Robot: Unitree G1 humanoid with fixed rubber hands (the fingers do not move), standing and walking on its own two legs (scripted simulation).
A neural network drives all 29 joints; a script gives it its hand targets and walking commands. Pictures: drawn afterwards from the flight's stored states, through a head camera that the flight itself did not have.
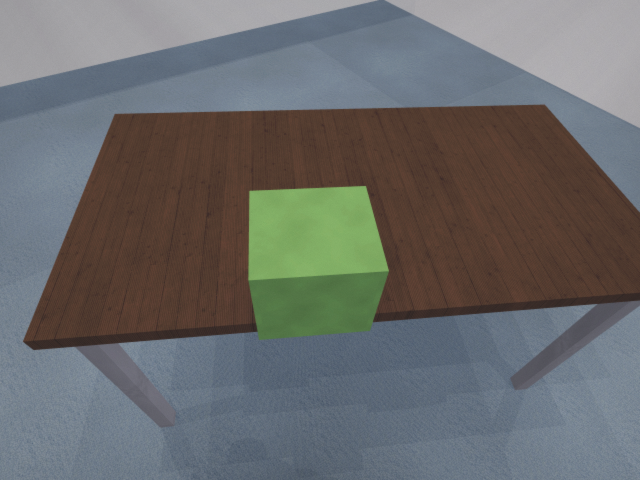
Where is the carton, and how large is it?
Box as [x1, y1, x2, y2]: [248, 186, 388, 339]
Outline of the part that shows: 365,186 249,191 248,280 259,339 369,330 388,269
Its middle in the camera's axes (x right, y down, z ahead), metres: -0.01 +0.04 +0.62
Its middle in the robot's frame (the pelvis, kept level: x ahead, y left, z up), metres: +0.43 +0.02 -0.03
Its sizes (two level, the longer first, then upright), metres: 0.185 0.167 0.175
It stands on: a table, 0.66 m high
